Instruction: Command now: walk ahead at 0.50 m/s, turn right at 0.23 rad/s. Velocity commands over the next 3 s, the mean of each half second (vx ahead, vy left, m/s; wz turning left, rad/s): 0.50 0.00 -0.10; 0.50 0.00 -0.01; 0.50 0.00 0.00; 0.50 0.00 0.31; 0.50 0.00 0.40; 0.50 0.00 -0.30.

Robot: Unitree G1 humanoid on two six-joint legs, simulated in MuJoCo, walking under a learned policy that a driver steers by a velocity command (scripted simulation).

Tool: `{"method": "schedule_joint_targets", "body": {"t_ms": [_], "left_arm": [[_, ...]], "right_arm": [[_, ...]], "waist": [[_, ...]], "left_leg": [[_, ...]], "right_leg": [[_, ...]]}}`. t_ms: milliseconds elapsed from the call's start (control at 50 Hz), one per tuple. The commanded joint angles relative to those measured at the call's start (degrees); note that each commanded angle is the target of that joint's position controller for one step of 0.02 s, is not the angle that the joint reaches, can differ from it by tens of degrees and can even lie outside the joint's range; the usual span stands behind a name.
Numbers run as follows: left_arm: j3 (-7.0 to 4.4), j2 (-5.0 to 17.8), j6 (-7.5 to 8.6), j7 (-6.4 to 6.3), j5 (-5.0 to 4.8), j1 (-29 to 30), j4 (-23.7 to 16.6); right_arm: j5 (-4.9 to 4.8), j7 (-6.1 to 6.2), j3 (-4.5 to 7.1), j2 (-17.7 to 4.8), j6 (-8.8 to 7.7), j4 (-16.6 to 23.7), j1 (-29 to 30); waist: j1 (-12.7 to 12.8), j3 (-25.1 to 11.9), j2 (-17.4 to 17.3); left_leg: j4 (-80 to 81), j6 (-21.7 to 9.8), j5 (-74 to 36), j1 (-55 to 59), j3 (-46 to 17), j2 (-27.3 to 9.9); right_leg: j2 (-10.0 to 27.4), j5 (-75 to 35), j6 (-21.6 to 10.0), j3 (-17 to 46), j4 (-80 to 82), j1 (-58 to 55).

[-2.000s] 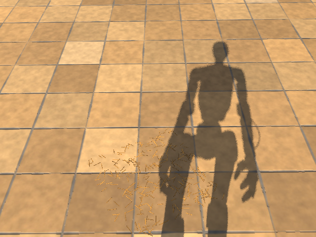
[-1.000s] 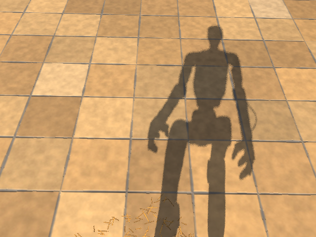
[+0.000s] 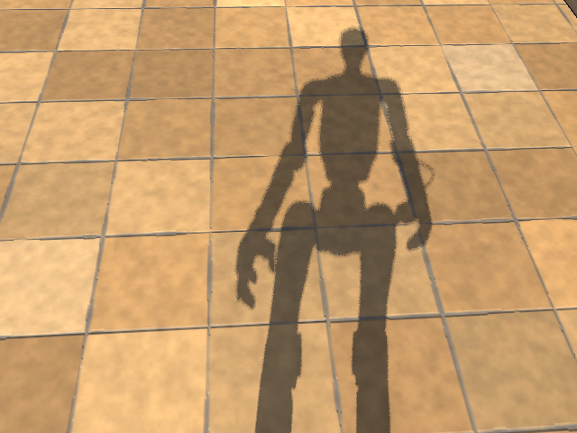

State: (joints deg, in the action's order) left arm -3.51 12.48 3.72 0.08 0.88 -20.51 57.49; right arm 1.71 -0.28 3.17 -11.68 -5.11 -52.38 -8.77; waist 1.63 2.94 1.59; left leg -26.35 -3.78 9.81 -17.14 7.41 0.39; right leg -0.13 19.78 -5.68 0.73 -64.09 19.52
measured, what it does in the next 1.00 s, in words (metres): walks ahead: right foot, then left foot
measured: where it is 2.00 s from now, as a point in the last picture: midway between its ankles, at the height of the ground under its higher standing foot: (316, 223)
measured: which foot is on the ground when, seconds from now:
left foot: down 0.00-0.40, up 0.42-0.96, down 0.98-1.00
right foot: up 0.00-0.38, down 0.40-1.00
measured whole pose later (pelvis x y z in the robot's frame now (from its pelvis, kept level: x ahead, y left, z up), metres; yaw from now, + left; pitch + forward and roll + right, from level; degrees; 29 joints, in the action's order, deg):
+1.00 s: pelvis +0.53 -0.03 -0.02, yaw -2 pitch +0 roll -1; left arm -2.1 10.4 4.7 -0.7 0.7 -26.6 62.2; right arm 2.3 -0.8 2.4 -10.7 -4.3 -50.0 -1.3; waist 2.6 3.6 0.2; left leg -31.1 -6.6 6.2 -25.7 6.4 0.2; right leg -1.2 25.3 -2.9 -5.4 -29.5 -3.3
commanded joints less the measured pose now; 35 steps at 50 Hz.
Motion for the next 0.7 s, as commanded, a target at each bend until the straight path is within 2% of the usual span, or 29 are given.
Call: {"method": "schedule_joint_targets", "body": {"t_ms": [20, 80, 140, 180, 240, 300, 340, 360, 380, 400, 420, 440, 460, 480, 500, 520, 540, 560, 600, 640, 700], "left_arm": [[-0.49, 0.52, -0.97, 1.08, 1.14, -4.09, -1.85], [-0.45, 0.55, -1.83, 1.74, 1.39, 0.77, -3.62], [-0.10, 1.22, -1.88, 2.23, 1.24, 8.67, -6.43], [0.53, 0.72, -1.59, 2.41, 0.96, 13.72, -8.11], [1.20, 0.53, -1.29, 2.30, 0.65, 19.07, -9.70], [1.08, 1.66, -0.90, 1.95, 0.63, 22.04, -11.04], [0.75, 2.33, -0.47, 1.69, 0.83, 21.33, -11.13], [0.40, 2.76, -0.18, 1.44, 0.93, 18.75, -10.38], [-0.13, 3.25, 0.30, 1.13, 1.10, 12.30, -8.19], [-1.10, 5.11, 0.97, 0.62, 1.73, 2.47, -4.62], [-2.54, 10.52, 1.46, -0.07, 3.17, -7.22, -2.99], [-3.60, 14.76, 0.93, 0.09, 2.38, -8.70, -2.54], [-3.14, 12.27, 0.26, 0.29, 0.33, -3.17, -3.29], [-2.10, 8.70, 0.38, 0.45, 0.01, 2.35, -4.17], [-1.24, 5.56, 0.74, 0.68, 0.12, 5.24, -4.41], [-0.75, 3.90, 1.11, 0.52, -0.10, 6.11, -4.04], [-0.27, 2.48, 1.43, 0.29, -0.23, 5.96, -3.42], [-0.14, 2.41, 1.89, 0.12, -0.21, 4.19, -2.58], [-0.34, 3.96, 2.54, -0.12, -0.47, 1.34, -1.30], [-0.38, 4.73, 2.65, -0.18, -0.43, -0.88, -0.62], [-0.01, 4.46, 2.46, -0.17, -0.36, -3.97, 0.12]], "right_arm": [[-0.62, 0.32, 0.19, -2.54, -1.26, -1.32, -7.58], [-1.01, 0.28, 0.49, -4.56, -2.25, -3.10, -11.10], [-0.94, 0.23, 0.27, -4.71, -2.11, -4.10, -13.64], [-0.99, 0.21, 0.07, -4.74, -1.93, -4.57, -14.92], [-0.95, 0.29, 0.18, -5.86, -1.78, -5.83, -18.50], [-0.64, 0.61, 0.31, -6.33, -1.24, -7.15, -20.96], [-0.46, 0.93, 0.50, -6.83, -0.77, -7.56, -20.56], [-0.41, 1.03, 0.63, -7.26, -0.55, -7.59, -19.79], [-0.57, 1.03, 0.73, -7.61, -0.20, -7.59, -18.84], [-0.77, 0.95, 0.42, -6.80, 0.07, -7.18, -18.41], [-1.93, 0.60, -0.50, -3.77, 0.06, -4.83, -18.94], [-2.87, 0.25, -0.69, -1.05, 0.08, -4.30, -23.75], [-1.53, 0.42, 0.67, -5.60, 0.49, -3.97, -17.82], [-1.39, 0.08, 0.60, -4.85, 0.10, -2.56, -13.86], [-1.33, -0.05, 0.52, -3.91, -0.04, -2.69, -12.72], [-0.53, -0.16, 0.59, -3.30, 0.52, -3.11, -13.18], [0.06, -0.51, 0.42, -2.26, 1.32, -3.68, -14.64], [0.26, -0.83, 0.50, -1.90, 1.92, -3.72, -14.68], [0.42, -1.29, 0.66, -1.86, 2.73, -2.89, -12.27], [0.40, -1.47, 0.68, -2.29, 3.21, -1.25, -7.24], [0.02, -1.59, 0.54, -2.79, 3.29, 1.12, -0.09]], "waist": [[-0.29, -1.72, -6.50], [0.17, -0.41, -5.60], [-0.77, 1.45, -5.26], [-1.68, 2.25, -5.29], [-3.33, 2.53, -5.73], [-3.92, 3.24, -6.37], [-3.00, 2.78, -6.64], [-1.61, 1.36, -6.89], [1.36, -1.80, -6.19], [4.88, -7.32, -3.89], [7.44, -14.97, 3.43], [4.91, -19.55, 12.98], [3.71, -13.53, 3.69], [1.77, -6.25, 2.21], [-0.04, -3.27, 0.42], [-1.66, -1.73, 1.18], [-2.97, -1.69, 1.92], [-3.31, -1.83, 2.01], [-3.77, -0.91, 1.51], [-3.05, 0.72, 1.40], [-1.52, 2.23, 1.28]], "left_leg": [[17.20, -5.38, -4.23, 8.29, -16.04, -14.91], [18.85, -6.34, -9.21, 9.22, -11.99, -14.32], [20.28, -6.73, -11.10, 10.56, -9.24, -13.15], [20.48, -6.62, -13.75, 10.67, -7.23, -12.03], [19.80, -6.71, -17.76, 13.69, -5.74, -12.41], [17.60, -6.77, -21.10, 19.25, -5.82, -14.36], [14.08, -6.25, -27.46, 21.97, -5.30, -15.16], [10.03, -5.71, -34.75, 22.29, -4.55, -15.04], [2.23, -4.93, -40.24, 21.53, -3.22, -13.89], [-9.17, -3.68, -36.62, 16.14, -1.23, -11.25], [-27.76, -1.64, -17.18, 0.88, 1.17, -7.38], [-44.95, -0.38, 21.82, -14.93, -1.51, 2.57], [-48.29, -1.31, 17.88, -19.44, -9.10, -1.04], [-46.63, -1.58, 12.39, -20.39, -9.16, -3.13], [-43.14, -1.61, 8.63, -18.07, -9.15, -4.93], [-40.52, -1.11, 7.03, -15.46, -8.97, -5.92], [-38.67, -0.47, 6.13, -12.80, -8.89, -6.50], [-37.94, -0.01, 5.58, -11.86, -8.37, -6.33], [-35.88, 0.89, 3.33, -14.20, -7.50, -6.69], [-32.58, 1.83, -0.54, -18.35, -6.88, -7.51], [-25.51, 2.88, -5.41, -22.38, -5.98, -7.72]], "right_leg": [[3.94, -3.80, 0.64, 2.44, -1.07, 9.82], [4.65, -7.96, 1.73, 1.49, 2.17, 14.40], [5.86, -13.84, 3.09, -0.46, 9.77, 18.65], [5.76, -16.84, 3.73, -2.55, 17.33, 17.35], [4.56, -18.42, 3.40, -5.06, 25.15, 14.76], [3.87, -15.49, 1.83, -5.48, 29.12, 14.55], [2.64, -11.47, 0.19, -5.96, 31.49, 11.83], [1.08, -9.42, -0.79, -6.68, 32.81, 7.49], [-0.90, -10.18, -1.87, -7.66, 35.94, -0.52], [-0.78, -11.69, -3.31, -6.77, 37.89, -13.69], [13.14, -6.18, -7.41, 9.75, 39.16, -30.44], [25.71, -4.91, -13.62, 35.07, 47.52, -38.38], [22.42, -1.65, -11.60, 31.26, 48.66, -32.36], [20.33, -3.68, -9.80, 23.40, 50.27, -24.06], [17.44, -7.92, -7.70, 17.89, 52.50, -18.14], [15.18, -11.38, -6.12, 13.76, 53.75, -14.20], [13.54, -13.53, -5.20, 10.53, 54.84, -11.77], [12.98, -16.57, -5.30, 9.18, 55.27, -11.16], [12.27, -20.21, -5.77, 6.73, 56.40, -11.53], [11.91, -20.22, -5.93, 5.40, 57.86, -12.43], [11.25, -22.90, -5.76, 3.79, 58.57, -15.06]]}}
